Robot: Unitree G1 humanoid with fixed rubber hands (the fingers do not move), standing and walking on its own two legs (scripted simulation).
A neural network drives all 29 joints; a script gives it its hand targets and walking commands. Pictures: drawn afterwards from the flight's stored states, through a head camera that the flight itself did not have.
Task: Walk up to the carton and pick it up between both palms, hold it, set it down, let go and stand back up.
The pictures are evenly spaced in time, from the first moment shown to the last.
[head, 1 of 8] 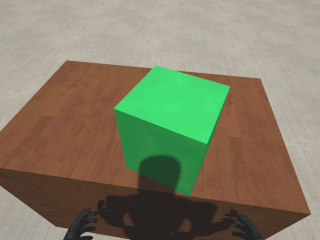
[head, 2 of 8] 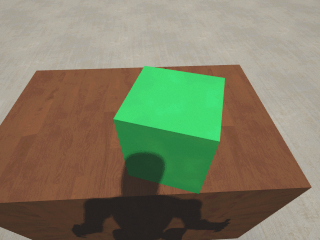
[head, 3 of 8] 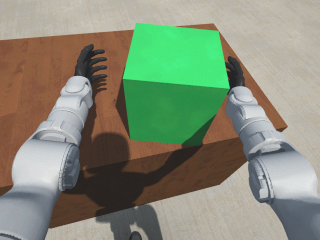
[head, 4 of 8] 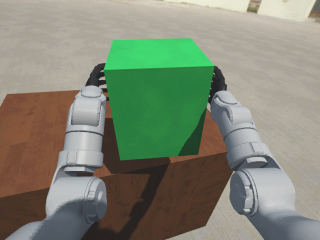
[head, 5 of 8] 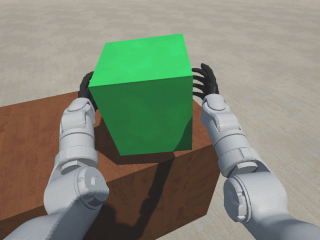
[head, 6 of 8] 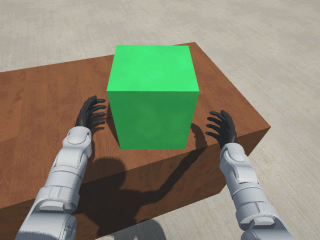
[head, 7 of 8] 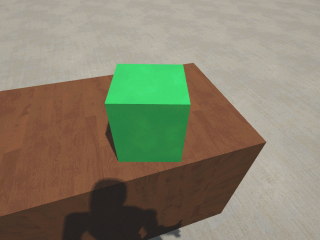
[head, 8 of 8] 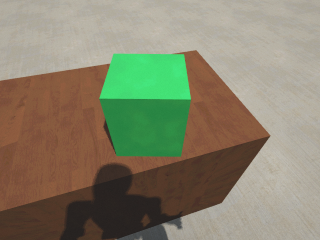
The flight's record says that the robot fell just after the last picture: no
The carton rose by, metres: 0.25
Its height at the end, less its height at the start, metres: +0.00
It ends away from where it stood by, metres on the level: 0.02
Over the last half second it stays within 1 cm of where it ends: yes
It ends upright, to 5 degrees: yes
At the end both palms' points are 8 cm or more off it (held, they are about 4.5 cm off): yes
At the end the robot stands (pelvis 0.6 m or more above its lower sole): yes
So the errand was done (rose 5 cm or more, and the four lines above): yes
